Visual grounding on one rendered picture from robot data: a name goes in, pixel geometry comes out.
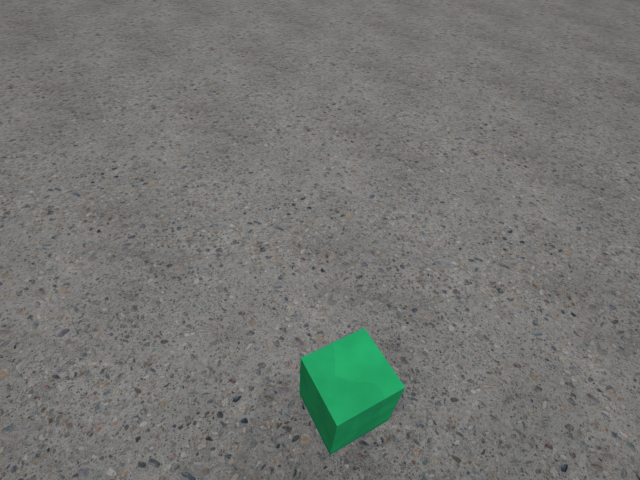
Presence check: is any carton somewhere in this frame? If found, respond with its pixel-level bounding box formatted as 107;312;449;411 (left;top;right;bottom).
300;328;405;455

